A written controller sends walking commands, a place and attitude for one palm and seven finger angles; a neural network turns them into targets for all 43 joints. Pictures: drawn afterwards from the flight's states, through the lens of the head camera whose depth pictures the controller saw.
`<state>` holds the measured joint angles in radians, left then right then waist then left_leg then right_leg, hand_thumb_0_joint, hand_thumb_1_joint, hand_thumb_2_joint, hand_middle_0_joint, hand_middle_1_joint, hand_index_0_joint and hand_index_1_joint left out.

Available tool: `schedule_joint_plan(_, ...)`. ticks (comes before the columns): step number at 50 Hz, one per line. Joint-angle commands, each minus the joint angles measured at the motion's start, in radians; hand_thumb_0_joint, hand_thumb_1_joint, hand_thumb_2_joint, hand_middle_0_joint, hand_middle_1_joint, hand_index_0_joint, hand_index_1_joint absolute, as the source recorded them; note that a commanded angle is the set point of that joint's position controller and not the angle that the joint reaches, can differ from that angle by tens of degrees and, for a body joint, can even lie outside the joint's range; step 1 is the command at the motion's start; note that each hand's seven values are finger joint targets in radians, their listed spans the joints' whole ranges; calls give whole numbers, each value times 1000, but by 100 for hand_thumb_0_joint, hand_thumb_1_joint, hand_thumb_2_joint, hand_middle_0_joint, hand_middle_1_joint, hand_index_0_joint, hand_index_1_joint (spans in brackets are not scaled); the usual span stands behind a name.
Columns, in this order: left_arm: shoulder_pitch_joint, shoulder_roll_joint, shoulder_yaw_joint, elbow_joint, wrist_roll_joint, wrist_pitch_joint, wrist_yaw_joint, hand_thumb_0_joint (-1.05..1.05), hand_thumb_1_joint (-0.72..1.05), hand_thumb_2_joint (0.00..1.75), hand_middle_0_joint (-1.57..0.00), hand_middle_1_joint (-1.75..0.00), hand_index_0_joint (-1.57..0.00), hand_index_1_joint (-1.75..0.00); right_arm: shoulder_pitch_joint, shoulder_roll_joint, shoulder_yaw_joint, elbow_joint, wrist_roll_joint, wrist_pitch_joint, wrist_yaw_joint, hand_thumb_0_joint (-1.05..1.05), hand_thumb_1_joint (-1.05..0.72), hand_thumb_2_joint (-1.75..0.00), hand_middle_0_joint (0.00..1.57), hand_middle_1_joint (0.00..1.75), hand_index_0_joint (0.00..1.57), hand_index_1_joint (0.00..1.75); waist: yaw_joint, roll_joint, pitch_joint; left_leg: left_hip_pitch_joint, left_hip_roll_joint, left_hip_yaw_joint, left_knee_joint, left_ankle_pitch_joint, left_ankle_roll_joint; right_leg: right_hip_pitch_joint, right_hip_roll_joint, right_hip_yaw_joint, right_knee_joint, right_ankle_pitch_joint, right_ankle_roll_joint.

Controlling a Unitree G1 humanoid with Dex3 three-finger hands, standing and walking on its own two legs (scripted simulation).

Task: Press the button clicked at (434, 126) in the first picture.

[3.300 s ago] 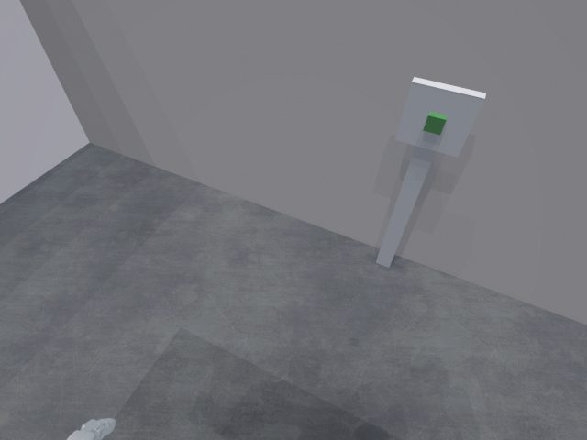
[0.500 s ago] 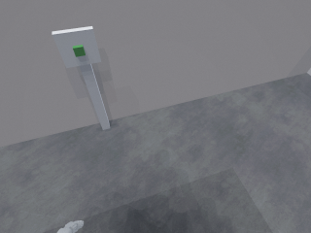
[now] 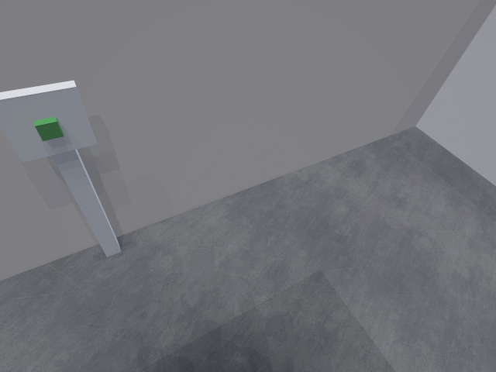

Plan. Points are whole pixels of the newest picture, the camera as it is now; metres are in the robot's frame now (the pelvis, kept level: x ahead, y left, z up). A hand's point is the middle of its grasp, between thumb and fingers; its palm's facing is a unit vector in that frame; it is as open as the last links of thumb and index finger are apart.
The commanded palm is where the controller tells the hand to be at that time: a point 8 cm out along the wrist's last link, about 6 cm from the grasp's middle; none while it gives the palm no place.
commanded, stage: turn to face it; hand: left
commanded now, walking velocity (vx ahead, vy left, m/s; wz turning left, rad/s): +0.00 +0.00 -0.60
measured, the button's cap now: (48, 128) +0.61 +0.53 -0.04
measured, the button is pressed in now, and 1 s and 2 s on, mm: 0 0 0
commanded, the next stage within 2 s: take the last steps up to it in 1.14 s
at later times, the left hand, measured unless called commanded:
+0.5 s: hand (150, 355) +0.17 +0.18 -0.16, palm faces +0.15 -0.97 -0.17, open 7.3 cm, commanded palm none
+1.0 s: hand out of the picture +0.10 +0.22 -0.15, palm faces +0.39 -0.88 -0.27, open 7.4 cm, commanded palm none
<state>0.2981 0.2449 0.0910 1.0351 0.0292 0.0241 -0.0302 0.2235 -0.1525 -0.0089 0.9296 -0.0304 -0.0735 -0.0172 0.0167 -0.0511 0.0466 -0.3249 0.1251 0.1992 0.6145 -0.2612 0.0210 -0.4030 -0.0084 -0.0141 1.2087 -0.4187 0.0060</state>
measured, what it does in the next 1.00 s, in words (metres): steps on the spot, turning left: right foot, then left foot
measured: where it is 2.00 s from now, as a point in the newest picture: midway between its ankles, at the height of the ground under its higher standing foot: outside the picture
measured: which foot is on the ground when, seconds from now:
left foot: down 0.00-0.30, up 0.32-0.56, down 0.58-1.00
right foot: up 0.00-0.26, down 0.28-0.58, up 0.60-0.98, down 1.00-1.00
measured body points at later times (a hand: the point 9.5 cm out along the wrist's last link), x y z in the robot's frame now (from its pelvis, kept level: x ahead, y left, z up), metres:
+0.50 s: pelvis +0.08 +0.00 +0.00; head +0.10 +0.01 +0.45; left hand +0.16 +0.23 -0.14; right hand +0.09 -0.22 -0.15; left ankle +0.05 +0.11 -0.69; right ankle +0.11 -0.13 -0.73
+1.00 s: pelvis +0.09 -0.01 +0.00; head +0.11 -0.01 +0.45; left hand +0.08 +0.27 -0.13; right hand +0.25 -0.22 -0.14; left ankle +0.08 +0.12 -0.73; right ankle +0.14 -0.12 -0.73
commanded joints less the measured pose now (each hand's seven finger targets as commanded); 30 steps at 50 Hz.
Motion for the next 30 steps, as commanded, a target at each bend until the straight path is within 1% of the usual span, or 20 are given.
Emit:
schedule_joint_plan(1,7,-10,5,-91,-7,-2,-6,0,90,90,-20,-30,-20,-30,88,-152,-46,-2,10,0,-20,0,-90,-90,20,30,20,30,-4,209,-44,122,240,-108,-323,390,57,-133,-73,-10,31,94,27)
schedule_joint_plan(5,-43,-50,-12,-101,-4,2,13,0,90,90,-20,-30,-20,-30,113,-139,-50,38,1,13,-17,0,-90,-90,20,30,20,30,-25,174,-15,85,219,-82,-328,455,107,-58,-76,-39,-239,106,29)
schedule_joint_plan(7,-52,-69,-29,-95,-3,-9,25,0,90,90,-20,-30,-20,-30,118,-140,-48,63,-1,17,-11,0,-90,-90,20,30,20,30,-26,199,-28,112,190,-77,-305,487,112,4,-63,-66,-400,130,29)
schedule_joint_plan(10,-73,-57,-45,-77,-3,-31,39,0,90,90,-20,-30,-20,-30,142,-134,-50,102,5,30,-7,0,-90,-90,20,30,20,30,-29,186,-60,139,157,-129,-236,484,94,138,-41,-101,-641,202,29)
schedule_joint_plan(11,-39,-43,-43,-63,-5,-35,43,0,90,90,-20,-30,-20,-30,129,-135,-51,107,7,36,-6,0,-90,-90,20,30,20,30,-2,170,-71,127,144,-131,-202,422,69,202,-45,-111,-736,281,33)
schedule_joint_plan(12,-23,-5,-37,-53,-6,-40,49,0,90,90,-20,-30,-20,-30,134,-119,-50,110,13,40,-2,0,-90,-90,20,30,20,30,5,130,-82,84,112,-131,-165,317,29,279,-77,-83,-799,335,31)
schedule_joint_plan(13,-1,47,-29,-43,-4,-47,57,0,90,90,-20,-30,-20,-30,142,-87,-44,105,19,44,5,0,-90,-90,20,30,20,30,13,37,-101,-24,62,-95,-98,147,-13,381,-196,24,-794,461,-2)
schedule_joint_plan(14,13,101,-21,-37,-3,-49,63,0,90,90,-20,-30,-20,-30,147,-46,-38,89,21,53,12,0,-90,-90,20,30,20,30,9,-81,-101,-115,-21,-40,-22,-117,-50,417,-348,113,-811,577,-59)
schedule_joint_plan(15,24,137,-5,-41,-6,-48,66,0,90,90,-20,-30,-20,-30,124,-42,-41,71,21,78,7,0,-90,-90,20,30,20,30,25,-189,-101,-126,-53,-63,137,-317,-63,367,-436,171,-869,607,-146)
schedule_joint_plan(16,10,135,1,-51,-6,-48,68,0,90,90,-20,-30,-20,-30,91,-64,-47,64,18,92,5,0,-90,-90,20,30,20,30,40,-236,-94,-138,-38,-111,276,-357,-59,319,-440,175,-899,598,-179)
schedule_joint_plan(17,-28,111,-2,-59,-3,-45,72,0,90,90,-20,-30,-20,-30,87,-70,-54,72,19,95,7,0,-90,-90,20,30,20,30,24,-185,-61,-165,-41,-134,379,-316,-60,301,-420,134,-899,585,-186)
schedule_joint_plan(18,-67,99,-2,-72,-1,-42,74,0,90,90,-20,-30,-20,-30,103,-66,-58,79,19,97,11,0,-90,-90,20,30,20,30,2,-130,-61,-181,-37,-145,430,-285,-64,299,-400,64,-879,588,-174)
schedule_joint_plan(20,-111,87,1,-99,4,-36,79,0,90,90,-20,-30,-20,-30,106,-60,-64,69,21,104,20,0,-90,-90,20,30,20,30,-18,-94,-43,-148,-28,-141,405,-262,-68,225,-383,-24,-871,539,-139)
schedule_joint_plan(22,-124,90,12,-118,8,-34,79,0,90,90,-20,-30,-20,-30,110,-41,-64,51,15,108,27,0,-90,-90,20,30,20,30,-24,-132,-40,-114,-28,-115,315,-235,-72,184,-379,-77,-856,470,-118)
schedule_joint_plan(25,-127,100,19,-127,6,-23,73,0,90,90,-20,-30,-20,-30,111,-49,-69,23,13,102,33,0,-90,-90,20,30,20,30,-29,-133,-52,-48,-53,-66,107,-139,-70,178,-361,-125,-767,403,-81)
schedule_joint_plan(26,-118,103,20,-134,-1,-17,69,0,90,90,-20,-30,-20,-30,127,-63,-71,22,10,99,33,0,-90,-90,20,30,20,30,-37,-103,-71,14,-69,-46,18,-52,-68,157,-339,-151,-713,361,-57)
schedule_joint_plan(27,-121,95,20,-143,-10,-10,64,0,90,90,-20,-30,-20,-30,157,-92,-80,23,7,95,34,0,-90,-90,20,30,20,30,-59,-26,-82,101,-61,-59,-100,50,-61,105,-316,-175,-620,294,-23)
schedule_joint_plan(28,-116,54,16,-173,-17,-1,56,0,90,90,-20,-30,-20,-30,186,-181,-98,12,1,87,32,0,-90,-90,20,30,20,30,-74,200,-95,168,87,-299,-211,186,7,-37,-217,-209,-437,77,39)
schedule_joint_plan(29,-173,2,4,-226,-18,2,50,0,90,90,-20,-30,-20,-30,225,-274,-121,0,-4,82,25,0,-90,-90,20,30,20,30,-111,399,-70,185,299,-585,-311,401,141,-213,-105,-180,-202,-249,89)
schedule_joint_plan(30,-226,22,-1,-239,-4,8,56,0,90,90,-20,-30,-20,-30,252,-291,-124,21,-2,77,12,0,-90,-90,20,30,20,30,-129,354,-102,192,319,-631,-310,379,183,-246,-112,-55,-55,-233,68)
